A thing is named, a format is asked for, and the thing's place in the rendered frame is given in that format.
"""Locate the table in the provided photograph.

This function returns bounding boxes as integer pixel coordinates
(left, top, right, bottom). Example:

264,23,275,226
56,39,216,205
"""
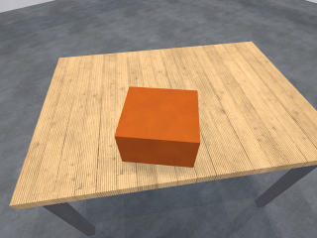
9,42,317,236

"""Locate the carton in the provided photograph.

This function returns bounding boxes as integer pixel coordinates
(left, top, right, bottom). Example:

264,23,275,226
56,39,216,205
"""
114,86,201,168

